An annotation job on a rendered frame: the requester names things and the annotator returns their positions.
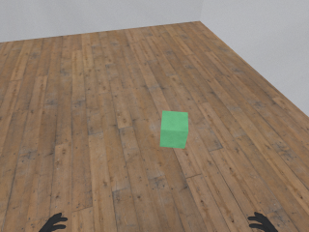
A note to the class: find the left robot hand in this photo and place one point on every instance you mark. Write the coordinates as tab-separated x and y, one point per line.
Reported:
49	226

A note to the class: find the right robot hand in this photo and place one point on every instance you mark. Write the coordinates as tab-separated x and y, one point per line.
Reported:
265	225

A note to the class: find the carton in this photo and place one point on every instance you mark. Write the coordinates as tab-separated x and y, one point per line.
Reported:
174	129

